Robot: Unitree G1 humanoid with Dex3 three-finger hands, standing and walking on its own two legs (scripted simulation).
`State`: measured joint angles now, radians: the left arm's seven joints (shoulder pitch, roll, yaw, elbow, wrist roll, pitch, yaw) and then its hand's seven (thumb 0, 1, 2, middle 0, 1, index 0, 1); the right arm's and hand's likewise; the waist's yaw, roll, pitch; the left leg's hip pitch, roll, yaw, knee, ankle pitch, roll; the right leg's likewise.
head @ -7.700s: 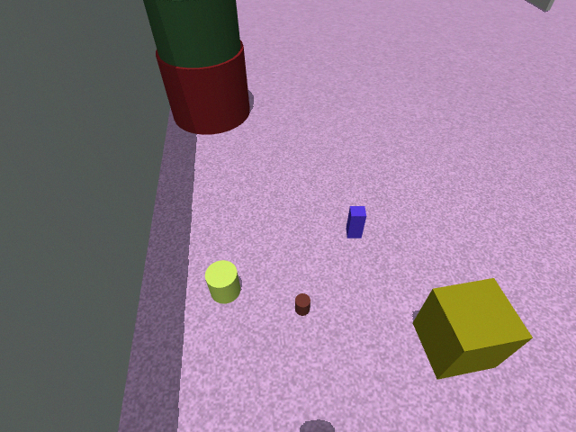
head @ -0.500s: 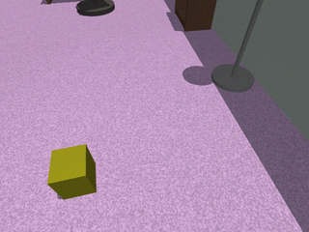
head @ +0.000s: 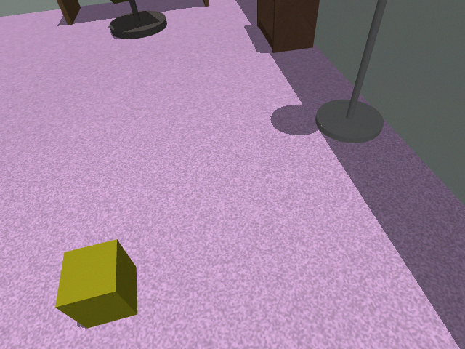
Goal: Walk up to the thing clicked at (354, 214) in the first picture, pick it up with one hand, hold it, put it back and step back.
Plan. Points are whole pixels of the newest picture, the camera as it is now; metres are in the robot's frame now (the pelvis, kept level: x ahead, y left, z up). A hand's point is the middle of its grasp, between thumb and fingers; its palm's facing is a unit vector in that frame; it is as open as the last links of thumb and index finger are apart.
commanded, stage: walk up
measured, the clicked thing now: out of the picture +0.18 +1.06 -0.69
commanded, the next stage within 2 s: none
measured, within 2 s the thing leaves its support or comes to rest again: neither
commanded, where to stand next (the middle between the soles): +0.64 +0.07 m, yaw +2 degrees
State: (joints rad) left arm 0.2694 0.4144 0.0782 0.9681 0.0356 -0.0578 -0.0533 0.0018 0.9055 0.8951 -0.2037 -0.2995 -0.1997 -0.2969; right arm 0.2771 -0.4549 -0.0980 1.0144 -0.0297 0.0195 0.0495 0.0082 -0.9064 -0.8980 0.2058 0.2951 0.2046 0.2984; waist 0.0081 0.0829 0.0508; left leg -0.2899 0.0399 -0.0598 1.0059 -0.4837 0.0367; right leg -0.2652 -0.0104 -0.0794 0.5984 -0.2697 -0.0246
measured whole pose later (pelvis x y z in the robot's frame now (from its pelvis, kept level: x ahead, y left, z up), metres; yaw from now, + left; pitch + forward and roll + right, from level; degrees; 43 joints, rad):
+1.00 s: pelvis +0.38 +0.05 +0.01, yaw +1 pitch -2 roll -1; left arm 0.34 0.40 0.05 0.83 0.02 -0.08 -0.05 0.00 0.90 0.89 -0.21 -0.30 -0.20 -0.30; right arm 0.32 -0.43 -0.06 0.85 -0.02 -0.04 0.07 0.01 -0.91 -0.90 0.21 0.30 0.21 0.30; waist 0.03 0.06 0.06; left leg -0.49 0.09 0.01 0.82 -0.32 0.01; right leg -0.21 -0.03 -0.07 0.52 -0.28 -0.03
